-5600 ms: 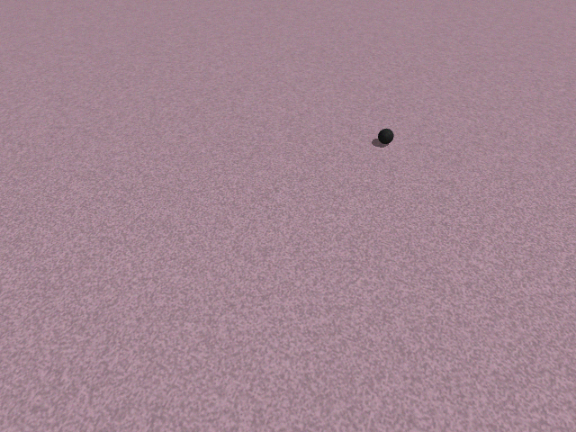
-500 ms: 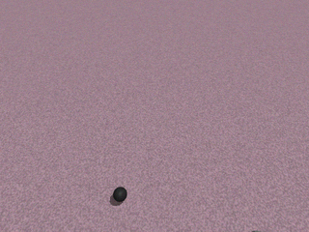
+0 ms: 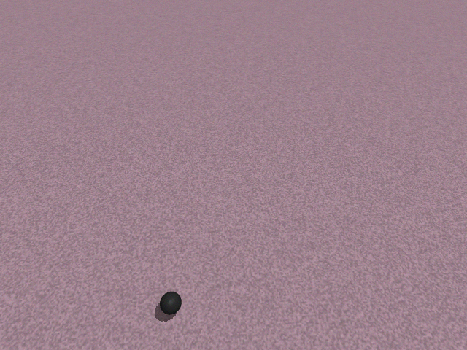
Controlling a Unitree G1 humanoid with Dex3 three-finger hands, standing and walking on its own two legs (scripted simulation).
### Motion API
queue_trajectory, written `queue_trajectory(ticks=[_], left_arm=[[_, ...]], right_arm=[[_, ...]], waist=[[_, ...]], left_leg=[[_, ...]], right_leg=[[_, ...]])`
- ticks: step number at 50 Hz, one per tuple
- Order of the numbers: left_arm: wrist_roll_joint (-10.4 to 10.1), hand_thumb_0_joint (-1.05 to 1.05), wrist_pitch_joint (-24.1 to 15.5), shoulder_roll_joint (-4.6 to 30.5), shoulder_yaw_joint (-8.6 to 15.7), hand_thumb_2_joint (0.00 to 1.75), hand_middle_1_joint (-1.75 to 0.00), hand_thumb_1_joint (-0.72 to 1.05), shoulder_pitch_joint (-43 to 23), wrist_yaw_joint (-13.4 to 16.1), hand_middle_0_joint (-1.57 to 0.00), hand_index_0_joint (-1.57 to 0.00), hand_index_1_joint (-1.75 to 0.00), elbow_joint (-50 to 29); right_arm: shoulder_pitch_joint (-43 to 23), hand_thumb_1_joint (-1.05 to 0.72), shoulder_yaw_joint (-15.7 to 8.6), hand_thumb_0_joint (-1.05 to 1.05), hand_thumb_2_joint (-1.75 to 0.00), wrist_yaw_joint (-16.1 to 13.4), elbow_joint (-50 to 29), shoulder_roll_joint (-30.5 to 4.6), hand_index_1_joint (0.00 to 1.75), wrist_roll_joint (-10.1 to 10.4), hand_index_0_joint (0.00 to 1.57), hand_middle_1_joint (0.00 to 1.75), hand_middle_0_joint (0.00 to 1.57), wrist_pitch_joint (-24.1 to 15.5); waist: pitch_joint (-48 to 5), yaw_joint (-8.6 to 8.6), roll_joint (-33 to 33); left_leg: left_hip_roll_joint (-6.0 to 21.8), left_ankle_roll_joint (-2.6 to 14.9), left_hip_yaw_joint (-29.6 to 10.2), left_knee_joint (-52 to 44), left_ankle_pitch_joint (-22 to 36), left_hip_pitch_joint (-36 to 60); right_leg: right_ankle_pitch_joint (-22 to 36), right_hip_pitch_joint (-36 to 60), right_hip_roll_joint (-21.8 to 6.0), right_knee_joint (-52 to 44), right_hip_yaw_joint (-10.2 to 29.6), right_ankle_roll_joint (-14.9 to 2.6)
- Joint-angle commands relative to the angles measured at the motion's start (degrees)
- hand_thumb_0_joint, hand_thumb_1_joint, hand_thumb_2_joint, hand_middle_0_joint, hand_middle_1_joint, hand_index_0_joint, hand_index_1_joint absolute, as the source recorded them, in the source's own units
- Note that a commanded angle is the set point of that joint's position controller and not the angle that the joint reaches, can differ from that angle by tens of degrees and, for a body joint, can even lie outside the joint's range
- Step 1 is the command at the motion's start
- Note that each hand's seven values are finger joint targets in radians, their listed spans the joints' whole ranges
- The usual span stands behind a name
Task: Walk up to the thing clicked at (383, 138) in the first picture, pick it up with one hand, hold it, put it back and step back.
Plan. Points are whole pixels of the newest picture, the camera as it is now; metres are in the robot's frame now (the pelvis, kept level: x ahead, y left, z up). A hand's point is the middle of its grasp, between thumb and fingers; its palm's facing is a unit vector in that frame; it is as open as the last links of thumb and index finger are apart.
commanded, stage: walk up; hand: left
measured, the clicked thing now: (170, 302) +0.45 +0.24 -0.74
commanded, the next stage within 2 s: none
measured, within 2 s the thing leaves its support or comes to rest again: neither
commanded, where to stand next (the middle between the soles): +0.04 -0.02 m, yaw -1 degrees
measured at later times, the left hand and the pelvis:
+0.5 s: hand out of the picture +0.08 +0.25 -0.16, palm faces -0.01 -0.94 -0.33, open 7.4 cm; pelvis +0.01 +0.00 +0.00, yaw +0 degrees
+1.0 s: hand out of the picture +0.04 +0.26 -0.17, palm faces +0.01 -0.91 -0.40, open 7.4 cm; pelvis -0.05 -0.02 -0.03, yaw +0 degrees
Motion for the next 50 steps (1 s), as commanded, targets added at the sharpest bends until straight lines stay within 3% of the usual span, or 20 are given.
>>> queue_trajectory(ticks=[1,31,32,33,34,36,39,42,47,48,49,50], left_arm=[[0.30,0.00,-0.76,12.46,2.34,0.90,-0.30,0.90,-1.72,0.57,-0.20,-0.20,-0.30,-2.97],[0.46,0.00,-0.59,12.10,2.53,0.90,-0.30,0.90,0.13,0.60,-0.20,-0.20,-0.30,-2.95],[0.54,0.00,-0.58,12.00,2.61,0.90,-0.30,0.90,0.41,0.64,-0.20,-0.20,-0.30,-2.91],[0.06,0.00,0.30,15.40,4.35,0.90,-0.30,0.90,-0.42,1.11,-0.20,-0.20,-0.30,-3.81],[-0.39,0.00,0.61,14.68,4.34,0.90,-0.30,0.90,1.23,1.35,-0.20,-0.20,-0.30,-4.57],[-0.32,0.00,1.01,13.98,4.33,0.90,-0.30,0.90,1.68,1.57,-0.20,-0.20,-0.30,-5.58],[-0.20,0.00,1.90,13.77,4.51,0.90,-0.30,0.90,1.20,1.35,-0.20,-0.20,-0.30,-7.95],[0.20,0.00,2.66,13.23,4.43,0.90,-0.30,0.90,1.76,1.11,-0.20,-0.20,-0.30,-9.23],[0.62,0.00,3.84,12.45,5.52,0.90,-0.30,0.90,8.98,0.39,-0.20,-0.20,-0.30,-8.60],[0.83,0.00,3.92,12.74,5.81,0.90,-0.30,0.90,11.53,0.27,-0.20,-0.20,-0.30,-8.19],[1.05,0.00,3.82,13.56,6.20,0.90,-0.30,0.90,12.32,0.20,-0.20,-0.20,-0.30,-8.25],[1.59,0.00,3.47,16.83,6.99,0.90,-0.30,0.90,11.65,0.22,-0.20,-0.20,-0.30,-9.31]], right_arm=[[-3.49,-0.90,-2.10,0.00,-0.90,-0.52,-3.67,-12.10,0.30,-0.15,0.20,0.30,0.20,-1.67],[-2.66,-0.90,-2.33,0.00,-0.90,-0.60,-3.70,-11.88,0.30,-0.13,0.20,0.30,0.20,-1.32],[-2.72,-0.90,-2.37,0.00,-0.90,-0.58,-3.84,-11.78,0.30,-0.18,0.20,0.30,0.20,-1.36],[-2.85,-0.90,-3.61,0.00,-0.90,-0.77,-3.71,-15.54,0.30,0.05,0.20,0.30,0.20,-0.35],[-2.17,-0.90,-3.58,0.00,-0.90,-0.87,-4.65,-14.70,0.30,0.66,0.20,0.30,0.20,-0.03],[-1.66,-0.90,-4.07,0.00,-0.90,-0.89,-5.51,-14.48,0.30,0.86,0.20,0.30,0.20,0.43],[-1.89,-0.90,-4.73,0.00,-0.90,-0.89,-7.30,-15.01,0.30,0.70,0.20,0.30,0.20,1.26],[-2.53,-0.90,-5.36,0.00,-0.90,-0.81,-9.25,-16.05,0.30,0.40,0.20,0.30,0.20,1.91],[-7.10,-0.90,-6.40,0.00,-0.90,-0.63,-13.61,-16.79,0.30,-0.74,0.20,0.30,0.20,2.85],[-8.39,-0.90,-6.57,0.00,-0.90,-0.59,-14.73,-16.66,0.30,-0.89,0.20,0.30,0.20,3.09],[-9.03,-0.90,-6.44,0.00,-0.90,-0.62,-15.41,-15.57,0.30,-0.80,0.20,0.30,0.20,3.36],[-8.90,-0.90,-5.97,0.00,-0.90,-0.85,-16.02,-13.12,0.30,-0.43,0.20,0.30,0.20,3.65]], waist=[[-5.44,0.88,1.22],[-4.78,0.73,0.52],[-4.92,0.83,0.82],[0.86,0.92,-0.05],[-1.30,1.24,0.44],[-4.06,0.87,0.61],[-8.18,0.72,1.65],[-9.24,0.87,4.39],[-8.03,3.61,10.75],[-7.24,4.81,10.67],[-6.08,5.54,6.38],[-2.18,6.66,-6.73]], left_leg=[[5.91,1.77,-5.48,-3.29,2.97,2.93],[5.67,1.88,-5.06,-3.38,2.45,4.52],[5.89,1.92,-5.09,-3.31,3.24,4.57],[5.82,2.56,-5.68,1.53,17.04,1.12],[6.30,2.87,-5.01,3.26,22.06,2.57],[6.56,3.75,-4.58,4.45,23.95,3.67],[6.95,4.60,-5.10,5.02,16.50,2.43],[8.72,7.00,-7.68,3.87,9.22,-1.17],[13.26,12.19,-12.86,1.98,-3.05,-13.45],[13.08,11.65,-12.71,3.61,-5.34,-15.80],[9.43,9.61,-10.38,9.62,-8.72,-16.90],[-1.73,4.20,-5.10,23.76,-18.34,-17.94]], right_leg=[[4.28,-0.73,-6.14,-3.38,4.79,-1.75],[3.74,-1.74,-5.98,-3.95,4.95,-1.79],[3.46,-1.45,-5.79,-3.89,4.45,-1.74],[15.75,-5.50,-5.86,1.85,4.66,-2.12],[18.57,-5.17,-5.61,3.58,3.55,-2.15],[18.50,-4.56,-5.01,5.12,2.46,-2.23],[12.34,-4.32,-4.66,8.29,3.04,-3.31],[4.31,-5.10,-3.26,13.73,2.74,-3.80],[-14.92,-2.60,0.51,26.23,0.59,-4.32],[-15.38,-2.07,-0.25,25.64,1.15,-4.94],[-15.25,-3.93,-3.01,19.18,4.85,-6.30],[-11.21,-10.93,-12.60,1.32,18.59,-9.64]])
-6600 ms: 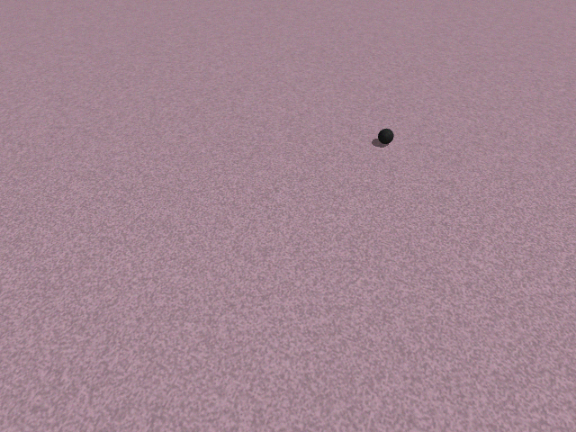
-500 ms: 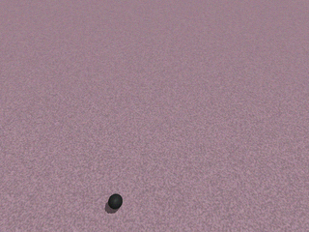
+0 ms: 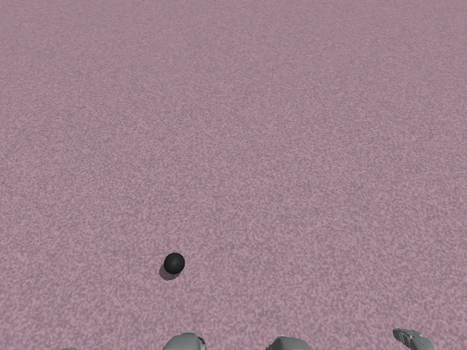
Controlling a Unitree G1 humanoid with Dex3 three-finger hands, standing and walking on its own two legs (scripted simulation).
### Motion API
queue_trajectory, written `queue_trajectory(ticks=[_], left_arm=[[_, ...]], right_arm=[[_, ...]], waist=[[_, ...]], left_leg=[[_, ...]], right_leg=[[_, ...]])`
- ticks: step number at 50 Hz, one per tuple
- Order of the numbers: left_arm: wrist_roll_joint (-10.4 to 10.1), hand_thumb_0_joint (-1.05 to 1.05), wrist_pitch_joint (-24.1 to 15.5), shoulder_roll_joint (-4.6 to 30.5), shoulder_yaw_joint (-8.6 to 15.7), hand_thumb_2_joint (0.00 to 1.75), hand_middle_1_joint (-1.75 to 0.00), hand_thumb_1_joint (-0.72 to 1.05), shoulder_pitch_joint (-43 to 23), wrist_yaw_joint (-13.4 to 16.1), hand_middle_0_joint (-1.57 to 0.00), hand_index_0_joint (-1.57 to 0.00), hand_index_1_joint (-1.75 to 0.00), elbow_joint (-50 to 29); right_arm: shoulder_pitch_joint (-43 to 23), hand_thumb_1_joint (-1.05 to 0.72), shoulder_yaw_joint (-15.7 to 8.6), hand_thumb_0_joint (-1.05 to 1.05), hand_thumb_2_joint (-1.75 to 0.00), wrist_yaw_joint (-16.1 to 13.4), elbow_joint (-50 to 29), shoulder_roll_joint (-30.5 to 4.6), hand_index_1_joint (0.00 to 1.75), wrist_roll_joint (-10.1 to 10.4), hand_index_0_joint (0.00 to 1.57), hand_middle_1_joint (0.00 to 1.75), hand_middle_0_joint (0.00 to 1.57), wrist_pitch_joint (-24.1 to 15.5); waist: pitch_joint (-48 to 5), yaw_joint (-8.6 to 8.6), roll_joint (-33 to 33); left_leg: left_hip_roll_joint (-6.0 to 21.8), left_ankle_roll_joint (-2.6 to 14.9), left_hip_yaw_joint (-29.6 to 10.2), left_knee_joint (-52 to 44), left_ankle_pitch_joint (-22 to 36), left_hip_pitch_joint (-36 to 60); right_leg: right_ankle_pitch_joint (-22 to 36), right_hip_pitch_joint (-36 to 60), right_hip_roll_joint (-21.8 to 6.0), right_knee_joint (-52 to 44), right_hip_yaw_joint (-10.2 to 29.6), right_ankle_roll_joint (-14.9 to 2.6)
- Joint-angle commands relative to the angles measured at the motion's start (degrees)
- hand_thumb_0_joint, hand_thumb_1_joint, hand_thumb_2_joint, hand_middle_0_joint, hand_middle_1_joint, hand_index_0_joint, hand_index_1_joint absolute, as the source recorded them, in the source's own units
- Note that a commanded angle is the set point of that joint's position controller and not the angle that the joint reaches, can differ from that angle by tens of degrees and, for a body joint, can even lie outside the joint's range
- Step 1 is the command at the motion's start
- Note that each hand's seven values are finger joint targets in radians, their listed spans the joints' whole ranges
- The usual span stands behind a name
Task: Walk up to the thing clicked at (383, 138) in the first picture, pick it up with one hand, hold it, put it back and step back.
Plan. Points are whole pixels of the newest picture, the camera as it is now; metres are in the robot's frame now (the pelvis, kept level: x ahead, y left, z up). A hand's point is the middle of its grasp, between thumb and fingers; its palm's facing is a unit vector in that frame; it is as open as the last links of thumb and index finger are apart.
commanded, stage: walk up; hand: left
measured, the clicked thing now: (174, 263) +0.50 +0.27 -0.71
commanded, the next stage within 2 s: none
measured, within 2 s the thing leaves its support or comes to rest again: neither
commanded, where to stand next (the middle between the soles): +0.09 +0.00 m, yaw -1 degrees
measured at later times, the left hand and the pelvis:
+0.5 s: hand out of the picture +0.02 +0.31 -0.13, palm faces +0.09 -0.92 -0.37, open 7.4 cm; pelvis -0.01 +0.02 +0.02, yaw +7 degrees
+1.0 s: hand (81, 340) +0.16 +0.30 -0.14, palm faces +0.01 -0.90 -0.44, open 7.4 cm; pelvis +0.04 +0.03 -0.01, yaw +3 degrees
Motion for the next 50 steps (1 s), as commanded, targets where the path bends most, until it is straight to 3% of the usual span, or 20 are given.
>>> queue_trajectory(ticks=[1,3,6,10,13,16,18,19,20,22,25,29,33,35,36,37,39,42,47,50], left_arm=[[1.98,0.00,-0.78,19.33,4.88,0.90,-0.30,0.90,3.49,0.36,-0.20,-0.20,-0.30,-4.62],[2.76,0.00,-1.18,18.13,4.87,0.90,-0.30,0.90,-3.77,0.97,-0.20,-0.20,-0.30,-8.49],[2.60,0.00,-2.91,13.83,4.51,0.90,-0.30,0.90,-5.29,1.68,-0.20,-0.20,-0.30,-8.81],[3.16,0.00,-4.90,15.37,6.06,0.90,-0.30,0.90,6.33,0.80,-0.20,-0.20,-0.30,-8.54],[2.71,0.00,-4.75,15.68,6.55,0.90,-0.30,0.90,11.54,0.34,-0.20,-0.20,-0.30,-7.89],[2.51,0.00,-4.03,15.24,5.74,0.90,-0.30,0.90,10.25,-0.59,-0.20,-0.20,-0.30,-9.23],[2.38,0.00,-3.45,13.90,4.20,0.90,-0.30,0.90,5.23,-1.10,-0.20,-0.20,-0.30,-12.18],[2.50,0.00,-3.08,10.08,3.22,0.90,-0.30,0.90,2.51,-1.31,-0.20,-0.20,-0.30,-14.08],[1.55,0.00,-2.69,6.47,2.91,0.90,-0.30,0.90,1.10,-1.40,-0.20,-0.20,-0.30,-16.37],[1.24,0.00,-3.16,14.19,4.60,0.90,-0.30,0.90,-0.12,-1.80,-0.20,-0.20,-0.30,-15.13],[0.48,0.00,-3.71,13.01,4.30,0.90,-0.30,0.90,11.80,-2.96,-0.20,-0.20,-0.30,-10.38],[0.41,0.00,-4.44,11.27,3.14,0.90,-0.30,0.90,7.19,-3.41,-0.20,-0.20,-0.30,-12.28],[0.63,0.00,-6.18,10.15,2.40,0.90,-0.30,0.90,8.89,-1.71,-0.20,-0.20,-0.30,-10.72],[0.26,0.00,-6.81,11.06,2.86,0.90,-0.30,0.90,15.26,0.06,-0.20,-0.20,-0.30,-7.41],[0.34,0.00,-7.11,14.92,3.93,0.90,-0.30,0.90,17.54,0.96,-0.20,-0.20,-0.30,-7.38],[0.49,0.00,-7.36,18.34,4.42,0.90,-0.30,0.90,18.09,1.75,-0.20,-0.20,-0.30,-8.43],[0.02,0.00,-6.68,18.02,3.67,0.90,-0.30,0.90,10.91,2.37,-0.20,-0.20,-0.30,-11.44],[-0.45,0.00,-5.38,15.83,3.15,0.90,-0.30,0.90,8.07,3.37,-0.20,-0.20,-0.30,-12.55],[0.94,0.00,-3.92,13.90,2.96,0.90,-0.30,0.90,3.80,4.24,-0.20,-0.20,-0.30,-16.00],[1.81,0.00,-2.20,12.93,2.94,0.90,-0.30,0.90,-0.53,3.83,-0.20,-0.20,-0.30,-17.98]], right_arm=[[-3.54,-0.90,-2.06,0.00,-0.90,-1.27,-7.78,-8.69,0.30,-0.51,0.20,0.30,0.20,-0.46],[3.57,-0.90,-3.17,0.00,-0.90,-1.16,-6.01,-11.22,0.30,-0.66,0.20,0.30,0.20,0.26],[12.49,-0.90,-4.15,0.00,-0.90,0.45,-3.84,-11.87,0.30,-0.15,0.20,0.30,0.20,-0.06],[11.21,-0.90,-3.92,0.00,-0.90,2.48,-7.44,-13.97,0.30,-1.59,0.20,0.30,0.20,-1.88],[6.43,-0.90,-2.86,0.00,-0.90,2.29,-9.31,-11.62,0.30,-2.09,0.20,0.30,0.20,-3.67],[12.32,-0.90,-3.24,0.00,-0.90,2.27,-7.67,-9.47,0.30,-2.06,0.20,0.30,0.20,-4.70],[21.18,-0.90,-4.62,0.00,-0.90,1.64,-4.80,-9.75,0.30,-2.06,0.20,0.30,0.20,-5.04],[25.64,-0.90,-5.84,0.00,-0.90,1.02,-4.06,-12.32,0.30,-2.43,0.20,0.30,0.20,-5.22],[24.22,-0.90,-6.12,0.00,-0.90,0.45,-6.08,-16.95,0.30,-3.63,0.20,0.30,0.20,-5.66],[15.69,-0.90,-6.20,0.00,-0.90,0.03,-9.30,-20.90,0.30,-1.43,0.20,0.30,0.20,-6.98],[11.82,-0.90,-4.31,0.00,-0.90,0.03,-10.65,-15.21,0.30,-1.96,0.20,0.30,0.20,-8.58],[16.43,-0.90,-4.17,0.00,-0.90,0.78,-11.62,-14.87,0.30,-1.20,0.20,0.30,0.20,-8.71],[13.08,-0.90,-3.33,0.00,-0.90,0.73,-14.15,-13.29,0.30,-1.30,0.20,0.30,0.20,-6.57],[13.96,-0.90,-2.04,0.00,-0.90,0.29,-14.44,-9.59,0.30,0.14,0.20,0.30,0.20,-5.32],[17.23,-0.90,-1.36,0.00,-0.90,-0.02,-14.47,-7.80,0.30,0.98,0.20,0.30,0.20,-5.02],[20.98,-0.90,-0.46,0.00,-0.90,-0.39,-14.54,-4.97,0.30,1.37,0.20,0.30,0.20,-4.20],[21.62,-0.90,-2.22,0.00,-0.90,-1.55,-13.45,-10.03,0.30,1.11,0.20,0.30,0.20,-2.12],[20.07,-0.90,-3.11,0.00,-0.90,-1.58,-11.91,-12.39,0.30,1.01,0.20,0.30,0.20,-0.80],[17.94,-0.90,-2.92,0.00,-0.90,-2.05,-13.08,-10.61,0.30,1.15,0.20,0.30,0.20,0.14],[20.46,-0.90,-3.03,0.00,-0.90,-2.59,-11.95,-11.11,0.30,1.08,0.20,0.30,0.20,-1.40]], waist=[[-5.06,3.84,-14.76],[-2.82,0.19,-8.84],[-9.09,-3.08,-6.85],[-17.56,2.16,-11.80],[-10.04,5.08,-11.40],[-8.75,1.54,-9.82],[-9.61,-4.68,-3.86],[-7.81,-7.63,6.49],[-3.65,-6.13,16.66],[6.46,-4.03,6.31],[0.64,0.54,5.37],[2.36,-3.32,9.78],[0.82,-1.25,11.26],[-5.58,2.47,1.61],[-9.63,3.57,-8.07],[-11.89,1.71,-16.35],[-12.06,-0.05,-11.72],[-13.39,-0.67,-7.95],[-15.45,0.17,-9.49],[-17.64,-0.77,-14.18]], left_leg=[[-9.89,1.68,-4.84,23.92,-23.66,-7.54],[-7.71,2.49,-10.26,35.18,-21.09,-2.23],[-7.26,0.48,-9.89,35.76,-11.95,-3.42],[-3.03,-0.01,-5.61,22.73,-17.20,-13.07],[-1.48,0.94,-3.82,7.02,-22.91,-10.76],[-4.62,2.98,2.42,-6.40,-18.83,5.45],[-6.74,3.83,8.24,-19.38,-3.67,24.84],[-0.33,5.76,-2.97,-24.01,-11.30,32.43],[14.95,8.74,-29.76,-26.42,-33.97,27.93],[22.81,15.41,-34.03,-31.67,-44.88,4.08],[10.59,11.06,-11.86,-24.41,-17.89,19.36],[8.96,11.12,-5.20,-23.84,-11.90,13.91],[8.69,10.88,-0.44,-12.96,2.85,4.81],[3.78,7.11,3.77,5.08,12.23,3.95],[-0.03,4.80,5.34,16.36,2.51,1.17],[-6.14,2.97,1.86,25.28,-21.56,-2.36],[-2.39,3.06,-4.87,30.91,-25.87,1.15],[-2.13,2.51,-8.18,35.87,-22.58,-1.32],[-4.88,0.14,-6.38,35.04,-21.63,-1.38],[-3.27,0.12,-1.92,21.76,-19.55,-0.56]], right_leg=[[-0.88,-4.32,-22.00,-28.68,31.38,-10.41],[-11.52,-14.92,-21.36,-29.38,27.67,-11.17],[-17.71,-2.94,-12.40,-27.33,17.19,-5.00],[-29.24,22.72,-17.19,-27.09,23.69,-8.38],[-15.51,22.47,-17.42,-25.26,19.87,-10.01],[-7.11,13.01,-10.52,-23.40,9.64,-6.82],[-14.19,-1.27,-4.44,-16.47,1.10,-1.04],[-15.81,-14.83,0.08,-1.86,-3.92,1.14],[-15.62,-30.02,5.47,15.92,-1.51,2.29],[-4.96,-20.80,-2.60,20.05,11.42,1.02],[1.62,-19.52,-0.24,14.56,9.25,1.28],[5.61,-13.18,-1.08,5.58,4.73,2.75],[8.97,2.56,-0.84,-3.97,0.38,1.90],[21.13,15.29,0.67,-11.80,1.02,1.24],[36.38,20.07,-4.50,-13.37,7.95,-0.19],[47.32,20.62,-17.51,-17.13,26.74,-4.58],[38.68,10.46,-20.54,-16.68,31.34,-13.25],[27.90,8.73,-16.27,-15.67,22.53,-9.67],[46.72,4.12,-14.17,-8.72,11.28,-13.05],[38.21,5.75,-13.55,-5.64,10.47,-12.10]])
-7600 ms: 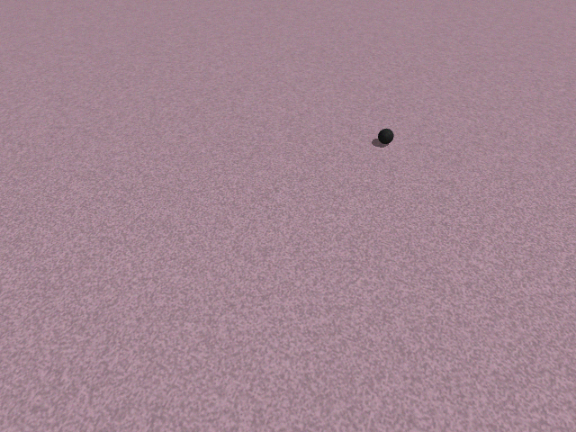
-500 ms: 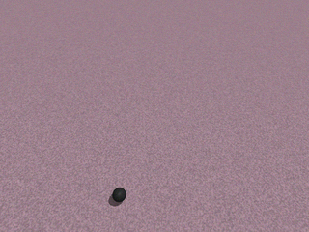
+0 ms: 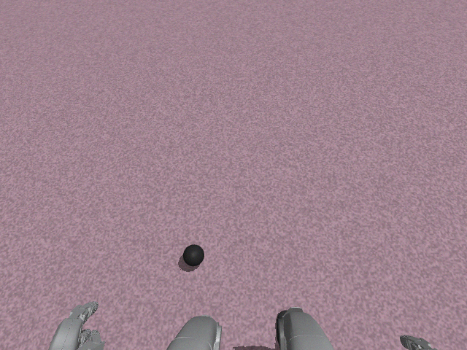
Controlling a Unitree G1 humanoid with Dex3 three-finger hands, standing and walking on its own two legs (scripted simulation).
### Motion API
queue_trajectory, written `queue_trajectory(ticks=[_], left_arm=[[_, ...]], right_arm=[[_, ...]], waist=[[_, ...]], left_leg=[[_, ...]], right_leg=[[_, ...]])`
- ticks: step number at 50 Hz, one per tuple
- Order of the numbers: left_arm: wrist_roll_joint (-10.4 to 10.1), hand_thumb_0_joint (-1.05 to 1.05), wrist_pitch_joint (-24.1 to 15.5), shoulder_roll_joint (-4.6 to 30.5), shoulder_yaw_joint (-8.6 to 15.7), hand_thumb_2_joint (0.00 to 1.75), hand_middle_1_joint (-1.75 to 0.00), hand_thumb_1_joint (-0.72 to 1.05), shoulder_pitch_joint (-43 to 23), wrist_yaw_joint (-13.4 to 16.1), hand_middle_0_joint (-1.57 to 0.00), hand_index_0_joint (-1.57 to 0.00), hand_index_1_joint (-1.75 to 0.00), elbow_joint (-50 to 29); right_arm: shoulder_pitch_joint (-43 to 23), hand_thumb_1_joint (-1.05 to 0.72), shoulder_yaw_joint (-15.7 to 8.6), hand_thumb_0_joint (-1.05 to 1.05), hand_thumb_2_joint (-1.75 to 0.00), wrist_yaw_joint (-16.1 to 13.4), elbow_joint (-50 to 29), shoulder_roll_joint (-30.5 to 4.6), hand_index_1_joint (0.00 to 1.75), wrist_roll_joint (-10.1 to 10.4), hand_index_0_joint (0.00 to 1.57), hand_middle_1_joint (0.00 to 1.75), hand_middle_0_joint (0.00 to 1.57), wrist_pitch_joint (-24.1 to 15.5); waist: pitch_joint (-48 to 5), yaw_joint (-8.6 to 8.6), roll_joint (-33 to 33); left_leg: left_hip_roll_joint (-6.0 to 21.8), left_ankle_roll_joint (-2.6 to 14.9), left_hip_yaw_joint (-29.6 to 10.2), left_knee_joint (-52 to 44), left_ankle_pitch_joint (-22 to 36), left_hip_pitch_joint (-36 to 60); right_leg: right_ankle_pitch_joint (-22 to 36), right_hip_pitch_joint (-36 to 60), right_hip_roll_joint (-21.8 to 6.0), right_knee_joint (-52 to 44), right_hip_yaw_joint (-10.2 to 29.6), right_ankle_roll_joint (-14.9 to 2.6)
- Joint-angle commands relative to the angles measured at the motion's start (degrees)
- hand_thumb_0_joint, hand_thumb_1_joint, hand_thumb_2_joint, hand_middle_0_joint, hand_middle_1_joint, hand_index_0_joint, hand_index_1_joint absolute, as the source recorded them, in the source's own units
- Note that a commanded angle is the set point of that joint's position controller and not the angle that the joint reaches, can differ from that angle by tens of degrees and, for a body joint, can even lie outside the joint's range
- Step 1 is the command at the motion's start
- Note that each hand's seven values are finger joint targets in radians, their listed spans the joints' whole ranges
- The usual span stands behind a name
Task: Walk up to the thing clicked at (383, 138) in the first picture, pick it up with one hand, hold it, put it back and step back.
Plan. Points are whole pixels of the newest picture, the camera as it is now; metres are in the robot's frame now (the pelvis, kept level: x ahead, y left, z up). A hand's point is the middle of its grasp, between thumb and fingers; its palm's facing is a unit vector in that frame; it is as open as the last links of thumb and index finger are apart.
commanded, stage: walk up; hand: left
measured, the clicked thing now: (193, 255) +0.47 +0.21 -0.70
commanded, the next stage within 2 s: none
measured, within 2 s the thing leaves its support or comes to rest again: neither
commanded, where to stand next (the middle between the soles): +0.05 -0.03 m, yaw -4 degrees
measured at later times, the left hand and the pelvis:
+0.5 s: hand out of the picture +0.02 +0.29 -0.14, palm faces -0.15 -0.93 -0.34, open 7.4 cm; pelvis -0.04 +0.01 +0.02, yaw -5 degrees
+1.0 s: hand out of the picture +0.08 +0.28 -0.11, palm faces -0.01 -0.88 -0.47, open 7.4 cm; pelvis +0.00 +0.00 +0.01, yaw +0 degrees
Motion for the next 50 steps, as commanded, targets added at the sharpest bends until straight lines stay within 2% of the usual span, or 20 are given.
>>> queue_trajectory(ticks=[1,4,6,7,8,11,14,16,21,24,27,28,29,30,31,34,36,44,47,50], left_arm=[[1.20,0.00,1.65,15.10,5.02,0.90,-0.30,0.90,-0.86,0.59,-0.20,-0.20,-0.30,-5.69],[-0.07,0.00,3.92,13.47,4.25,0.90,-0.30,0.90,-2.93,-0.27,-0.20,-0.20,-0.30,-6.45],[-0.66,0.00,4.60,11.20,4.19,0.90,-0.30,0.90,-1.35,-0.26,-0.20,-0.20,-0.30,-6.16],[0.01,0.00,4.48,15.26,5.81,0.90,-0.30,0.90,-3.65,0.35,-0.20,-0.20,-0.30,-5.44],[0.33,0.00,4.54,17.36,6.48,0.90,-0.30,0.90,-3.96,-0.03,-0.20,-0.20,-0.30,-4.49],[-0.44,0.00,5.17,15.68,6.34,0.90,-0.30,0.90,4.25,-1.26,-0.20,-0.20,-0.30,-1.17],[0.87,0.00,3.37,15.28,6.26,0.90,-0.30,0.90,5.80,-3.55,-0.20,-0.20,-0.30,-1.84],[0.56,0.00,1.57,16.80,5.95,0.90,-0.30,0.90,3.35,-4.88,-0.20,-0.20,-0.30,-2.34],[0.39,0.00,-1.58,16.68,5.33,0.90,-0.30,0.90,1.91,-5.13,-0.20,-0.20,-0.30,-1.59],[0.39,0.00,-2.30,16.00,5.48,0.90,-0.30,0.90,7.80,-5.74,-0.20,-0.20,-0.30,0.76],[0.10,0.00,-2.69,16.18,6.87,0.90,-0.30,0.90,25.79,-5.16,-0.20,-0.20,-0.30,7.42],[0.52,0.00,-2.76,19.29,8.06,0.90,-0.30,0.90,31.19,-4.40,-0.20,-0.20,-0.30,8.28],[1.47,0.00,-3.04,23.08,8.80,0.90,-0.30,0.90,32.06,-3.53,-0.20,-0.20,-0.30,6.86],[1.74,0.00,-3.20,24.42,8.30,0.90,-0.30,0.90,21.82,-3.13,-0.20,-0.20,-0.30,3.18],[1.30,0.00,-3.23,26.13,8.45,0.90,-0.30,0.90,14.37,-3.15,-0.20,-0.20,-0.30,0.67],[-0.01,0.00,-5.55,21.83,6.97,0.90,-0.30,0.90,11.31,-1.72,-0.20,-0.20,-0.30,0.66],[-0.29,0.00,-6.11,20.50,6.99,0.90,-0.30,0.90,13.00,-0.31,-0.20,-0.20,-0.30,1.67],[-0.04,0.00,-3.37,15.00,5.43,0.90,-0.30,0.90,5.51,0.06,-0.20,-0.20,-0.30,-2.56],[-0.22,0.00,-1.58,16.45,5.83,0.90,-0.30,0.90,8.52,-0.25,-0.20,-0.20,-0.30,-1.51],[-1.41,0.00,-0.61,13.85,4.01,0.90,-0.30,0.90,10.52,-0.47,-0.20,-0.20,-0.30,-0.97]], right_arm=[[11.59,-0.90,-3.66,0.00,-0.90,-1.40,-0.11,-10.56,0.30,-0.48,0.20,0.30,0.20,-2.22],[13.13,-0.90,-4.24,0.00,-0.90,-1.34,1.34,-10.91,0.30,-2.31,0.20,0.30,0.20,-3.53],[6.42,-0.90,-5.78,0.00,-0.90,-1.17,-2.01,-20.71,0.30,-3.45,0.20,0.30,0.20,-4.07],[2.85,-0.90,-6.64,0.00,-0.90,-1.12,-3.29,-24.53,0.30,-2.80,0.20,0.30,0.20,-4.37],[-0.98,-0.90,-6.23,0.00,-0.90,-1.52,-3.73,-22.20,0.30,-2.84,0.20,0.30,0.20,-4.78],[-3.33,-0.90,-4.83,0.00,-0.90,-2.74,-3.49,-15.58,0.30,-2.95,0.20,0.30,0.20,-5.85],[9.90,-0.90,-5.84,0.00,-0.90,-2.37,0.24,-15.22,0.30,-2.26,0.20,0.30,0.20,-8.51],[11.04,-0.90,-6.44,0.00,-0.90,-1.06,-1.22,-16.22,0.30,-2.51,0.20,0.30,0.20,-8.83],[11.74,-0.90,-5.71,0.00,-0.90,1.09,-2.49,-17.77,0.30,-3.47,0.20,0.30,0.20,-7.99],[7.93,-0.90,-5.51,0.00,-0.90,2.19,-4.13,-18.88,0.30,-3.32,0.20,0.30,0.20,-7.65],[0.87,-0.90,-4.79,0.00,-0.90,2.53,-6.40,-15.64,0.30,-3.67,0.20,0.30,0.20,-6.19],[1.26,-0.90,-3.67,0.00,-0.90,2.34,-7.34,-11.69,0.30,-3.36,0.20,0.30,0.20,-5.84],[1.22,-0.90,-2.70,0.00,-0.90,2.21,-8.62,-8.57,0.30,-2.55,0.20,0.30,0.20,-5.60],[1.41,-0.90,-3.55,0.00,-0.90,1.97,-8.45,-11.52,0.30,-1.58,0.20,0.30,0.20,-5.08],[4.40,-0.90,-4.86,0.00,-0.90,2.12,-6.49,-16.04,0.30,-1.38,0.20,0.30,0.20,-5.21],[12.28,-0.90,-5.43,0.00,-0.90,4.01,-1.45,-15.26,0.30,-1.32,0.20,0.30,0.20,-4.46],[14.39,-0.90,-4.85,0.00,-0.90,4.56,-0.48,-13.47,0.30,-2.35,0.20,0.30,0.20,-3.49],[10.61,-0.90,-3.60,0.00,-0.90,1.47,-1.46,-10.96,0.30,-0.99,0.20,0.30,0.20,-2.61],[8.16,-0.90,-3.00,0.00,-0.90,0.86,-1.36,-10.51,0.30,-1.00,0.20,0.30,0.20,-4.41],[9.13,-0.90,-3.78,0.00,-0.90,0.45,0.54,-12.04,0.30,-1.73,0.20,0.30,0.20,-6.00]], waist=[[-20.32,-0.43,-17.87],[-16.17,-2.89,-12.12],[-11.82,-0.85,7.13],[-9.61,-2.72,10.74],[-6.40,-1.13,7.33],[-6.83,3.67,0.41],[-20.46,-1.31,4.12],[-20.94,-4.86,7.79],[-7.46,-5.98,10.48],[-4.71,-2.80,12.73],[-7.53,6.56,4.24],[-8.44,9.17,-8.31],[-7.62,9.71,-19.17],[-3.33,5.61,-13.06],[0.68,2.68,-12.19],[0.31,-2.13,-7.60],[-1.00,-2.00,-7.83],[-3.98,-0.40,-18.91],[-11.18,2.01,-19.08],[-15.66,0.52,-6.67]], left_leg=[[0.55,-0.24,5.85,-13.88,3.82,3.81],[0.05,0.64,6.32,-32.35,20.28,13.05],[21.89,9.24,-26.08,-44.35,25.60,3.46],[28.62,16.67,-37.13,-49.42,22.80,-4.38],[27.97,18.47,-34.28,-49.30,19.26,-6.95],[14.26,8.85,-9.59,-38.69,27.45,4.61],[13.62,6.68,-14.85,-41.62,4.28,32.42],[14.74,9.93,-16.40,-44.58,-6.96,39.66],[18.15,15.14,-12.02,-48.27,-0.20,23.88],[16.71,14.31,-7.59,-48.31,-3.27,12.37],[9.03,9.35,2.03,-34.14,-8.93,-4.89],[4.53,6.65,6.33,-20.01,-11.71,-13.92],[-1.77,3.22,5.88,-2.57,-7.14,-22.76],[-1.27,2.31,-2.62,-0.45,0.48,-22.14],[1.48,2.47,-4.78,-1.53,3.39,-18.21],[2.58,1.31,-6.64,-3.18,13.94,-12.65],[2.50,0.27,-6.19,-3.29,18.01,-9.75],[0.43,-0.15,-0.81,-12.93,13.14,-0.37],[0.37,0.96,6.30,-27.14,13.93,2.44],[1.03,3.26,4.05,-39.91,33.72,16.25]], right_leg=[[21.91,13.85,-11.20,-2.93,8.49,-13.23],[-0.21,0.56,-5.31,6.70,8.33,-7.80],[-25.80,-7.10,8.14,26.85,7.98,-2.29],[-28.71,-3.91,7.37,34.69,13.68,-1.45],[-25.70,-3.63,6.33,39.11,15.43,-1.21],[-15.81,-10.43,8.93,44.57,15.54,-0.94],[-10.25,-14.90,5.69,31.91,13.11,-0.02],[-13.67,-18.25,5.08,26.39,10.23,1.51],[-22.48,-7.51,2.19,8.98,4.29,1.62],[-23.12,3.98,1.39,0.85,0.05,-0.23],[-9.82,28.43,3.84,-11.32,-4.53,-0.97],[-15.14,35.09,1.20,-15.62,3.14,-1.50],[-38.26,30.69,-12.65,-24.62,28.05,-3.91],[-55.85,19.60,-21.48,-33.97,42.66,-7.46],[-60.50,12.11,-22.25,-35.99,42.57,-9.04],[-34.55,13.34,-12.84,-30.70,21.99,-3.28],[-17.55,13.07,-11.45,-26.44,13.85,-3.00],[26.80,11.63,-11.73,-13.21,0.94,-9.68],[26.82,22.68,-9.94,-2.38,0.92,-8.16],[12.97,16.05,-6.44,13.44,-0.21,-4.16]])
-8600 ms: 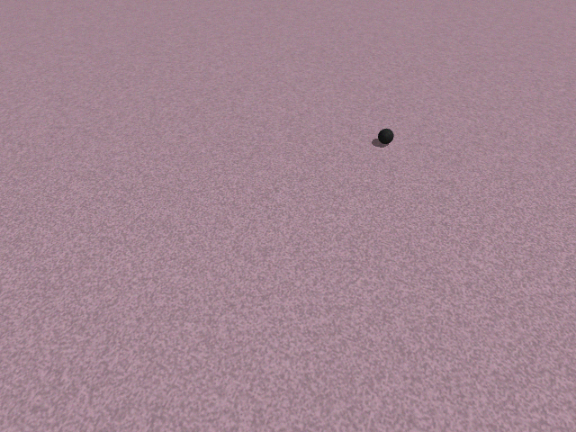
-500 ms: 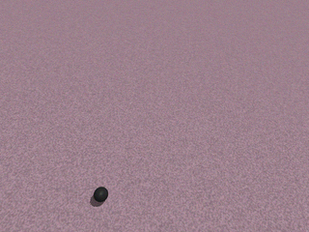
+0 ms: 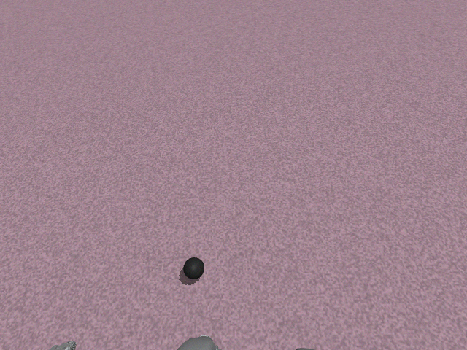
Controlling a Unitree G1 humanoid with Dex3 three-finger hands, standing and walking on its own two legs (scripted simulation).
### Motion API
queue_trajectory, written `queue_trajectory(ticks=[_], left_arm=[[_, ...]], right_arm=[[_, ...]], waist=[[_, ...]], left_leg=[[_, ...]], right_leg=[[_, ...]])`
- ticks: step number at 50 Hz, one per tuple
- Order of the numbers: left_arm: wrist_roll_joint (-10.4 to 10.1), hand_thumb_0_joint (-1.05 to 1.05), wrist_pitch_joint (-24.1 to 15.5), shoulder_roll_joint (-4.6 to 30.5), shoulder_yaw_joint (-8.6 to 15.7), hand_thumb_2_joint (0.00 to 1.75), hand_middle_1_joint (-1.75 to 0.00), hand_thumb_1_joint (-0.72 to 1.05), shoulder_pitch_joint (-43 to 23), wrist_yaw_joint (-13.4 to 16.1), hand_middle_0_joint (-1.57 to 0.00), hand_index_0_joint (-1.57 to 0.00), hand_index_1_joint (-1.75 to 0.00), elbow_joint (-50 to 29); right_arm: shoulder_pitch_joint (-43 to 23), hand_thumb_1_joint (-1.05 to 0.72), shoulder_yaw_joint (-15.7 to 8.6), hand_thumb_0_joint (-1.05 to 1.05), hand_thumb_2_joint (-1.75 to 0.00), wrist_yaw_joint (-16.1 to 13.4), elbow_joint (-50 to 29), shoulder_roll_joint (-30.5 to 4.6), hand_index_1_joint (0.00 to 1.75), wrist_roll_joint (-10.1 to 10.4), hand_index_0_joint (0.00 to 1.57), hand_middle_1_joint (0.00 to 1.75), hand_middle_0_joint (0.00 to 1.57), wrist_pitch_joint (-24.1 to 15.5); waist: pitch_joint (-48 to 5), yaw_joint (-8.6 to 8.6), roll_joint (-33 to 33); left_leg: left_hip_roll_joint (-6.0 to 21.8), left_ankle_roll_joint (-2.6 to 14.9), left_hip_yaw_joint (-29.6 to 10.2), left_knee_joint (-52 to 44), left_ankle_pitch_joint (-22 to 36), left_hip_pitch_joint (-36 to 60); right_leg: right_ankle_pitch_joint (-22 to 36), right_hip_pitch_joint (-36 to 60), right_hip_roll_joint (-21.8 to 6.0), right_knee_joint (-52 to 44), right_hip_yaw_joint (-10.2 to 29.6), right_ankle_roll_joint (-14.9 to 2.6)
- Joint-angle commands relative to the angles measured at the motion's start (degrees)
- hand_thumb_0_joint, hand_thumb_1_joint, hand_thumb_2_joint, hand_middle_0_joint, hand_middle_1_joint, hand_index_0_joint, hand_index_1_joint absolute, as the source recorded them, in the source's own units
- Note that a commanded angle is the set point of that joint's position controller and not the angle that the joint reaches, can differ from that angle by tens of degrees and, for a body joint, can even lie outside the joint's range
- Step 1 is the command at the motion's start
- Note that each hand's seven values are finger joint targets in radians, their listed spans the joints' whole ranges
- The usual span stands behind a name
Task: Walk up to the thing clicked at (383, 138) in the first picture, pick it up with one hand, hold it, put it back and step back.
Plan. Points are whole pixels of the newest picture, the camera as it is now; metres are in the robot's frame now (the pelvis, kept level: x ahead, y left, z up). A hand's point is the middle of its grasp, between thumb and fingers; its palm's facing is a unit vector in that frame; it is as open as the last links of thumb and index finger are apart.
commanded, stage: walk up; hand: left
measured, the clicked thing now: (193, 268) +0.47 +0.22 -0.71
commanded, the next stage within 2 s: none
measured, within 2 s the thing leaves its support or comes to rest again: neither
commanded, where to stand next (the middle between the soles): +0.05 -0.03 m, yaw -4 degrees
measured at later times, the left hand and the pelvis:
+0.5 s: hand out of the picture +0.14 +0.24 -0.13, palm faces -0.02 -0.89 -0.46, open 7.4 cm; pelvis +0.02 -0.03 -0.01, yaw +1 degrees
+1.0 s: hand out of the picture -0.01 +0.28 -0.14, palm faces +0.01 -0.93 -0.37, open 7.4 cm; pelvis -0.01 -0.01 +0.01, yaw +1 degrees
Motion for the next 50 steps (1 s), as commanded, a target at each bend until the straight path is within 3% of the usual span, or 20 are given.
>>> queue_trajectory(ticks=[1,2,3,6,11,13,17,19,20,24,28,32,34,35,36,37,38,41,45,50], left_arm=[[0.11,0.00,-0.51,9.91,2.09,0.90,-0.30,0.90,8.04,-1.00,-0.20,-0.20,-0.30,-4.05],[0.07,0.00,-0.76,9.31,1.71,0.90,-0.30,0.90,7.39,-1.44,-0.20,-0.20,-0.30,-4.43],[0.96,0.00,-1.00,13.81,2.83,0.90,-0.30,0.90,2.34,-0.77,-0.20,-0.20,-0.30,-3.73],[0.71,0.00,-1.78,15.20,3.33,0.90,-0.30,0.90,-0.04,-1.62,-0.20,-0.20,-0.30,-3.06],[-0.51,0.00,-1.66,9.15,2.13,0.90,-0.30,0.90,-0.79,-1.37,-0.20,-0.20,-0.30,-2.09],[-1.52,0.00,-1.78,8.57,1.99,0.90,-0.30,0.90,0.90,-0.22,-0.20,-0.20,-0.30,-0.48],[-0.53,0.00,-0.74,14.09,3.87,0.90,-0.30,0.90,4.01,1.02,-0.20,-0.20,-0.30,1.30],[0.05,0.00,-0.50,19.03,4.54,0.90,-0.30,0.90,2.46,0.82,-0.20,-0.20,-0.30,-1.13],[0.35,0.00,-0.34,20.74,4.88,0.90,-0.30,0.90,0.09,1.15,-0.20,-0.20,-0.30,-2.07],[0.55,0.00,0.40,16.33,4.90,0.90,-0.30,0.90,-4.42,1.93,-0.20,-0.20,-0.30,-2.61],[0.85,0.00,0.15,14.63,4.89,0.90,-0.30,0.90,-0.90,3.07,-0.20,-0.20,-0.30,-1.97],[3.11,0.00,1.11,15.28,5.46,0.90,-0.30,0.90,-4.67,0.95,-0.20,-0.20,-0.30,-3.92],[1.94,0.00,2.59,16.51,5.56,0.90,-0.30,0.90,-5.65,0.13,-0.20,-0.20,-0.30,-3.18],[1.26,0.00,3.19,14.54,4.73,0.90,-0.30,0.90,-3.48,0.09,-0.20,-0.20,-0.30,-2.09],[0.68,0.00,3.31,11.57,3.63,0.90,-0.30,0.90,-1.16,0.45,-0.20,-0.20,-0.30,-2.25],[-0.05,0.00,2.64,10.61,3.73,0.90,-0.30,0.90,-3.81,1.14,-0.20,-0.20,-0.30,-2.73],[0.78,0.00,1.90,16.15,5.48,0.90,-0.30,0.90,-10.73,1.62,-0.20,-0.20,-0.30,-2.04],[-0.81,0.00,1.55,9.98,3.93,0.90,-0.30,0.90,0.59,-0.52,-0.20,-0.20,-0.30,3.47],[1.29,0.00,0.64,14.62,5.05,0.90,-0.30,0.90,-0.50,-3.43,-0.20,-0.20,-0.30,0.33],[1.41,0.00,-1.09,13.63,4.41,0.90,-0.30,0.90,-2.36,-4.67,-0.20,-0.20,-0.30,-1.37]], right_arm=[[7.85,-0.90,-6.20,0.00,-0.90,-0.65,-3.97,-16.13,0.30,-1.81,0.20,0.30,0.20,-4.87],[8.94,-0.90,-7.20,0.00,-0.90,-0.23,-4.64,-21.12,0.30,-2.01,0.20,0.30,0.20,-5.32],[10.83,-0.90,-7.86,0.00,-0.90,0.15,-3.87,-22.62,0.30,-0.58,0.20,0.30,0.20,-4.97],[4.76,-0.90,-5.68,0.00,-0.90,-0.30,-5.95,-16.49,0.30,-1.20,0.20,0.30,0.20,-5.48],[1.82,-0.90,-3.13,0.00,-0.90,-1.91,-5.94,-12.10,0.30,-0.68,0.20,0.30,0.20,-6.41],[-2.91,-0.90,-2.52,0.00,-0.90,-2.27,-6.48,-11.66,0.30,-0.05,0.20,0.30,0.20,-4.55],[-5.12,-0.90,-2.69,0.00,-0.90,-2.21,-8.18,-9.82,0.30,1.44,0.20,0.30,0.20,-0.85],[0.05,-0.90,-2.56,0.00,-0.90,-2.92,-7.53,-8.71,0.30,1.30,0.20,0.30,0.20,0.67],[1.28,-0.90,-4.13,0.00,-0.90,-3.40,-6.73,-12.00,0.30,0.55,0.20,0.30,0.20,1.86],[3.10,-0.90,-4.92,0.00,-0.90,-2.13,-4.71,-13.00,0.30,0.47,0.20,0.30,0.20,2.38],[1.40,-0.90,-4.59,0.00,-0.90,-1.20,-5.30,-13.02,0.30,-0.52,0.20,0.30,0.20,3.05],[3.27,-0.90,-3.53,0.00,-0.90,-0.67,-2.41,-12.73,0.30,0.20,0.20,0.30,0.20,0.02],[8.01,-0.90,-3.94,0.00,-0.90,-0.78,1.17,-12.83,0.30,-0.49,0.20,0.30,0.20,-0.82],[7.70,-0.90,-4.47,0.00,-0.90,-0.78,2.57,-12.89,0.30,-1.58,0.20,0.30,0.20,-0.71],[5.02,-0.90,-5.06,0.00,-0.90,-0.61,1.11,-15.80,0.30,-2.85,0.20,0.30,0.20,-0.34],[-1.71,-0.90,-5.76,0.00,-0.90,-0.47,-3.58,-22.01,0.30,-3.41,0.20,0.30,0.20,0.04],[-6.50,-0.90,-5.80,0.00,-0.90,-0.53,-4.16,-23.67,0.30,-2.15,0.20,0.30,0.20,-0.10],[-14.93,-0.90,-2.32,0.00,-0.90,-1.73,-4.59,-12.92,0.30,-2.93,0.20,0.30,0.20,-2.86],[-0.81,-0.90,-6.28,0.00,-0.90,-0.62,-1.16,-20.30,0.30,-2.34,0.20,0.30,0.20,-5.27],[2.37,-0.90,-5.53,0.00,-0.90,-0.71,-2.21,-17.82,0.30,-2.06,0.20,0.30,0.20,-5.95]], waist=[[-17.65,-1.32,1.54],[-17.67,-2.42,8.59],[-16.85,-5.39,9.00],[-6.97,-3.05,3.10],[-5.04,-0.99,5.97],[-4.81,0.13,11.16],[-8.87,2.28,2.85],[-12.36,1.04,-12.93],[-13.19,0.62,-13.35],[-11.47,-0.99,-11.87],[-14.56,1.77,-12.71],[-17.38,1.76,-25.74],[-14.61,-0.70,-21.94],[-11.32,-0.69,-13.92],[-6.26,-0.55,-0.86],[-1.27,-1.14,13.31],[5.60,-3.36,8.47],[3.47,3.76,-0.47],[-3.45,-2.82,9.11],[-1.77,-3.93,6.76]], left_leg=[[5.26,7.00,-12.48,-15.34,-2.80,21.05],[16.03,13.65,-33.08,-17.97,-13.10,28.67],[20.76,19.45,-42.26,-21.08,-20.66,25.30],[14.91,16.36,-25.48,-18.86,-15.38,17.22],[12.49,13.35,-8.44,-9.29,44.68,8.23],[8.75,10.37,-2.80,-5.26,49.79,4.44],[2.83,4.40,-1.82,4.66,15.74,-5.46],[-5.29,1.64,-1.55,27.34,-20.20,-7.67],[-4.00,1.91,-5.44,35.57,-23.25,-5.78],[-3.98,1.03,-7.92,40.42,-13.00,-8.41],[-4.48,-0.92,-7.60,36.25,-10.54,-11.80],[-1.60,-0.59,3.88,4.76,-21.53,-1.77],[-2.20,0.94,7.25,-9.97,-10.72,9.37],[-2.81,1.43,5.24,-11.49,-6.93,14.04],[2.54,3.85,-7.40,-16.89,-17.33,13.95],[18.95,11.05,-32.42,-27.77,-37.05,-0.52],[24.06,17.40,-37.96,-31.56,-41.18,-19.59],[10.30,9.70,-12.78,-20.91,-16.63,-11.57],[15.26,12.68,-22.46,-24.19,-32.51,16.54],[16.80,14.62,-16.07,-20.16,-15.46,19.28]], right_leg=[[1.45,-6.96,-0.86,17.72,2.43,-5.72],[-12.67,-23.25,6.06,24.72,2.57,-4.55],[-14.21,-24.57,3.33,26.03,8.75,-4.70],[-6.16,-25.74,-0.46,21.15,10.37,-4.16],[-1.98,-11.68,0.47,7.98,5.58,-2.09],[7.53,-6.19,3.52,2.62,1.73,-1.97],[26.59,6.14,2.26,-7.41,4.09,-3.38],[37.19,1.96,-20.18,-18.68,30.16,-13.65],[29.36,-1.44,-22.48,-18.98,35.77,-18.26],[12.90,-4.39,-12.34,-15.54,20.69,-12.22],[5.44,3.87,-10.03,-14.47,18.27,-11.41],[-15.03,3.12,-8.73,-15.75,15.54,-11.81],[-14.75,-5.78,-8.67,-11.83,14.22,-9.36],[-17.00,-14.19,-6.19,-6.05,12.42,-6.76],[-16.62,-25.35,-0.95,4.64,9.42,-4.32],[-11.76,-28.88,7.09,17.68,2.70,-1.89],[-11.44,-18.75,4.15,23.68,10.70,-2.03],[0.53,-13.50,6.49,23.72,13.17,-2.98],[-3.23,-25.64,4.20,15.89,6.47,-1.03],[-7.67,-21.24,1.80,1.73,6.28,-2.63]])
